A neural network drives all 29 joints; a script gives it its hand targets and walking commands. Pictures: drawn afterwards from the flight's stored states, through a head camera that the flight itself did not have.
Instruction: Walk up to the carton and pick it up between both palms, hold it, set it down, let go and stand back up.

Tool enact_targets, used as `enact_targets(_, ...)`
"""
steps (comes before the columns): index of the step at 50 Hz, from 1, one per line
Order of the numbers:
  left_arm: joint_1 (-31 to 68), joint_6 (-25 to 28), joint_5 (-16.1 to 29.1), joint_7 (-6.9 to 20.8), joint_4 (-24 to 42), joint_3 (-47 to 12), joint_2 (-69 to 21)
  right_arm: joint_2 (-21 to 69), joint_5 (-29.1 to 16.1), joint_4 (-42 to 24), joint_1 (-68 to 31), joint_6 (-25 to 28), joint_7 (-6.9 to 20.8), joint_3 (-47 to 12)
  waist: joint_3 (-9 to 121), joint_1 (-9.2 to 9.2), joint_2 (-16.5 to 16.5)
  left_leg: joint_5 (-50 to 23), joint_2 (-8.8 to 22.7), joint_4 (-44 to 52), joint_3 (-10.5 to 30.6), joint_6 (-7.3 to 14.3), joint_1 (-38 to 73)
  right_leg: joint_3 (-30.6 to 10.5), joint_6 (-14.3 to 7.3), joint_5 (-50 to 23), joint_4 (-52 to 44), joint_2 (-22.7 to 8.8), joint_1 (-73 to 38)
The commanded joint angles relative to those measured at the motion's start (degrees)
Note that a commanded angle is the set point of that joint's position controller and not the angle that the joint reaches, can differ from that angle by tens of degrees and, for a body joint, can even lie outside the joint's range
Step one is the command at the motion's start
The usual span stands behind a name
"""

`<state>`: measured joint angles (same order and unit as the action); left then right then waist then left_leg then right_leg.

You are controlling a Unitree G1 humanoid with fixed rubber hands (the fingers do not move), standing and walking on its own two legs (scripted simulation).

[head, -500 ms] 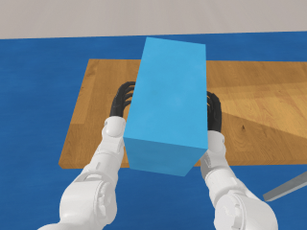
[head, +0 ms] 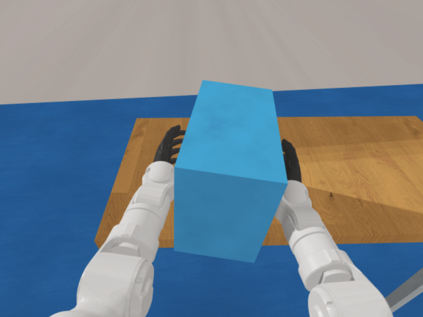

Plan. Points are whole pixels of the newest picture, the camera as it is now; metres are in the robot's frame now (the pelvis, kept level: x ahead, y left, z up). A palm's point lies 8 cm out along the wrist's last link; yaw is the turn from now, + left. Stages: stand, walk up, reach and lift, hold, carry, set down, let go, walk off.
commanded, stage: reach and lift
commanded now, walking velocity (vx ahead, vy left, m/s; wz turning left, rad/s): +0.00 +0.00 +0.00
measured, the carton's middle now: (226, 164) +0.43 -0.02 +0.10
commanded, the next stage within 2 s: hold in 1.30 s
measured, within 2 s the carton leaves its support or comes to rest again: neither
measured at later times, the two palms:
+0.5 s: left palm (146, 146) +0.39 +0.13 +0.19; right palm (289, 148) +0.37 -0.12 +0.19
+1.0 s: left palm (143, 143) +0.38 +0.13 +0.20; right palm (291, 145) +0.36 -0.12 +0.20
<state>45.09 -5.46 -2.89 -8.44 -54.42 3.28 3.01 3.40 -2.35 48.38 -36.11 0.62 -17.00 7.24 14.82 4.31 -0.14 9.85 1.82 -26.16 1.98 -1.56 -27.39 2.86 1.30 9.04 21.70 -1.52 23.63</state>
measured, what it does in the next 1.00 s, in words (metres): stands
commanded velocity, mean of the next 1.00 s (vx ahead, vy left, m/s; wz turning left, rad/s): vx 0.00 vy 0.00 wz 0.00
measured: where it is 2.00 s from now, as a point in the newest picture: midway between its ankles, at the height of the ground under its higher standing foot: outside the picture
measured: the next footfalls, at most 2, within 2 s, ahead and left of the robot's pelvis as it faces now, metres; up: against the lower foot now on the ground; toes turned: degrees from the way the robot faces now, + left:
none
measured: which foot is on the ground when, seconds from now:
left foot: down 0.00-1.00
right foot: down 0.00-1.00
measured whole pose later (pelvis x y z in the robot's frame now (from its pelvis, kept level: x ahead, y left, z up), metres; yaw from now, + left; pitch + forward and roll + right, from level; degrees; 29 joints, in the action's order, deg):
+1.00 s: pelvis -0.02 +0.00 +0.00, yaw +0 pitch +3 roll -2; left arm 50.7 -34.1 -3.6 -10.0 -41.2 9.4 3.3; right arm -1.1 -8.8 46.4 -50.8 -25.6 -15.6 5.5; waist 12.7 3.1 0.3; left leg 9.1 1.8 -26.4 2.0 -1.4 -20.8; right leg 2.8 1.3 8.1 21.7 -1.5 17.0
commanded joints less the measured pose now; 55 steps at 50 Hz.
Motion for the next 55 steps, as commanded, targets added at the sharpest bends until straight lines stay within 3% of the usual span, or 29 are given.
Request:
enact_targets(1, 59.3, -0.29, 5.37, 7.58, 31.96, -20.78, -50.56, 40.5, -9.86, -29.77, -68.49, -0.53, 9.11, -31.87, 41.57, -2.18, 7.17, -24.83, -3.42, -3.5, 1.23, -1.43, 30.3, -0.77, -0.31, -13.99, -1.3, 7.7, -12.4)
enact_targets(6, 61.32, -6.35, 5.02, 8.37, 30.32, -16.83, -50.46, 39.33, -10.82, -30.23, -75.53, -5.24, 9.12, -26.87, 37.1, -1.79, 5.46, -20.22, -3.81, -1.31, 1.38, -0.49, 29.84, -1.03, -0.25, -10.94, -2.76, 6.88, -14.42)
enact_targets(13, 65.52, -9.19, 1.02, 9.41, 25.33, -10.38, -48.53, 36.91, -7.59, -18.45, -74.68, -8.87, 9.74, -17.3, 29.7, 0.56, 6.23, -15.79, -3.43, 1.49, 0.92, -0.86, 29.6, -0.21, -0.56, -8.59, -3.96, 6.77, -16.17)
enact_targets(18, 68.73, -10.22, 0.49, 9.46, 26.47, -10.12, -48.0, 36.1, -6.84, -13.76, -73.35, -9.9, 10.19, -14.31, 28.67, 2.22, 7.08, -14.18, -3.41, 2.57, 0.4, -1.29, 30.33, 0.44, -0.46, -8.8, -4.11, 6.85, -17.25)
enact_targets(23, 69.08, -11.88, 1.71, 8.6, 29.41, -11.8, -49.0, 37.26, -9.41, -16.38, -75.25, -10.63, 10.26, -16.54, 30.24, 1.99, 7.33, -16.59, -3.68, 1.97, 0.5, -1.66, 31.2, 0.72, -0.25, -10.19, -3.73, 7.21, -17.66)
enact_targets(29, 69.51, -15.02, 2.92, 6.87, 34.0, -13.19, -50.05, 39.27, -14.54, -22.51, -79.94, -12.59, 10.37, -21.27, 32.96, -0.22, 8.08, -19.29, -3.96, 0.73, 1.24, -1.63, 32.17, 0.37, -0.21, -10.41, -3.56, 7.44, -17.12)
enact_targets(36, 67.11, -18.64, 4.25, 5.47, 34.05, -14.41, -52.36, 40.44, -18.33, -26.83, -83.1, -15.53, 10.1, -22.88, 31.98, -1.42, 7.66, -18.03, -3.85, 0.68, 2.01, -1.64, 31.05, -0.12, -0.29, -7.96, -4.15, 7.64, -16.32)
enact_targets(44, 66.41, -21.82, 6.24, 4.38, 38.62, -16.21, -53.55, 40.98, -22.45, -31.65, -83.87, -19.27, 9.5, -25.22, 32.88, -1.96, 7.75, -20.27, -3.76, -0.11, 2.82, -2.19, 31.63, -0.65, -0.28, -9.02, -4.04, 8.03, -16.32)
enact_targets(55, 66.8, -24.28, 7.55, 4.64, 40.77, -17.01, -53.52, 40.66, -23.75, -32.57, -83.98, -22.05, 8.89, -24.84, 32.87, -1.56, 8.01, -18.95, -3.45, 0.02, 2.92, -2.59, 30.91, -0.87, -0.13, -8.36, -4.14, 8.04, -16.49)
